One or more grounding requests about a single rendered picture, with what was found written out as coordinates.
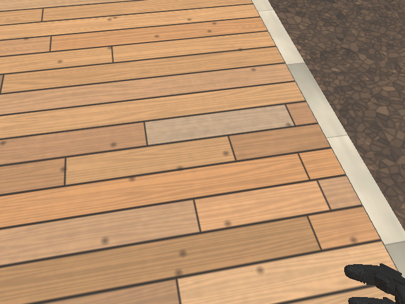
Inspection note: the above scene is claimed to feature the robot right hand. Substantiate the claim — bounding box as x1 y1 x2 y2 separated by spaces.
344 263 405 304

